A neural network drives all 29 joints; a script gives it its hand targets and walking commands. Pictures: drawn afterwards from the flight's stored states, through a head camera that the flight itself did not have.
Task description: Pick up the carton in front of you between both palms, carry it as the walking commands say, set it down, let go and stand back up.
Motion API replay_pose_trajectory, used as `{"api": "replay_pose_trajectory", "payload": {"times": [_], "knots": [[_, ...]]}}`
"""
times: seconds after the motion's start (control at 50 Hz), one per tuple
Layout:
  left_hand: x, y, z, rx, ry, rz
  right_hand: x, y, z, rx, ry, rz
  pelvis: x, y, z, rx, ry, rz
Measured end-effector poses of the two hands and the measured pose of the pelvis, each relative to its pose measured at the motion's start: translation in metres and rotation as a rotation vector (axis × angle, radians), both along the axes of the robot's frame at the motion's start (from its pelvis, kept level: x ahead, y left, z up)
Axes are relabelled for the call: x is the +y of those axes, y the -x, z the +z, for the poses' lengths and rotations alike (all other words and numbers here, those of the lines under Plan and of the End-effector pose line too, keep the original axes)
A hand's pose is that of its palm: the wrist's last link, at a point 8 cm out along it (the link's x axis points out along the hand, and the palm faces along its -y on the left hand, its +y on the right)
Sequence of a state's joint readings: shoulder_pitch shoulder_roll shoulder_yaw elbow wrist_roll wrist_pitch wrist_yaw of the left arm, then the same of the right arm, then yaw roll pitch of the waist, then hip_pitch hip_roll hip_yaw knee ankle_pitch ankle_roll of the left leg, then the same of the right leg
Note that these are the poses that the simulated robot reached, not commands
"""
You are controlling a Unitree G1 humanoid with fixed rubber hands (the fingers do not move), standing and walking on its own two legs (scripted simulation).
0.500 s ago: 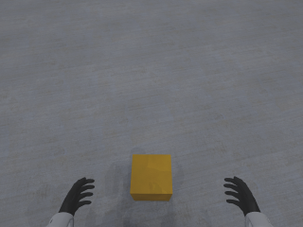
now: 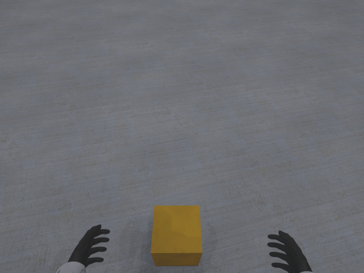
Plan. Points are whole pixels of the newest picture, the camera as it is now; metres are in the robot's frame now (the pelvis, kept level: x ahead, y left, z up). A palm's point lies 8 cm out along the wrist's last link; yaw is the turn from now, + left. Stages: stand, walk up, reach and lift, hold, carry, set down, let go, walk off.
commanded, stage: stand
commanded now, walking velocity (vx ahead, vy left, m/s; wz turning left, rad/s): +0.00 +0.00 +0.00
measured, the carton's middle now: (176, 236) +0.39 +0.04 -0.65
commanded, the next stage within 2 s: none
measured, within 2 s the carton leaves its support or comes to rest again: neither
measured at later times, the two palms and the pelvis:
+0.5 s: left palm out of the picture +0.14 +0.30 -0.10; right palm out of the picture +0.14 -0.28 -0.08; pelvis +0.01 +0.02 +0.00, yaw -1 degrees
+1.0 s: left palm out of the picture +0.11 +0.31 -0.10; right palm out of the picture +0.10 -0.29 -0.09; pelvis +0.00 +0.02 +0.00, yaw -1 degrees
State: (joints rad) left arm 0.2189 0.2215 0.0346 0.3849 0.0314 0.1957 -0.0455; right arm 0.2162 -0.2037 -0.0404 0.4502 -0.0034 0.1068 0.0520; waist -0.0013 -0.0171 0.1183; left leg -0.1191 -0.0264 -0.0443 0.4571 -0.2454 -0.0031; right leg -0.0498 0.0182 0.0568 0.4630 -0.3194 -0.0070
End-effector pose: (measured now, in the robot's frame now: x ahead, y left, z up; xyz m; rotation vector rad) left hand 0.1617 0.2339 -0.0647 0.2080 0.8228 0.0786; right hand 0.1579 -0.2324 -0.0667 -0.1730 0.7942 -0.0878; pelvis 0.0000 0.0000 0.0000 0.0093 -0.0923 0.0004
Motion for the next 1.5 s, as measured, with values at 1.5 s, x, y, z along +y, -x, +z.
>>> {"api": "replay_pose_trajectory", "payload": {"times": [1.5], "knots": [[0.084, 0.076, -0.037, 0.274, -0.179, 0.056, -0.063, 0.074, -0.024, 0.298, 0.220, -0.098, 0.015, 0.008, 0.007, 0.049, 0.012, -0.018]]}}
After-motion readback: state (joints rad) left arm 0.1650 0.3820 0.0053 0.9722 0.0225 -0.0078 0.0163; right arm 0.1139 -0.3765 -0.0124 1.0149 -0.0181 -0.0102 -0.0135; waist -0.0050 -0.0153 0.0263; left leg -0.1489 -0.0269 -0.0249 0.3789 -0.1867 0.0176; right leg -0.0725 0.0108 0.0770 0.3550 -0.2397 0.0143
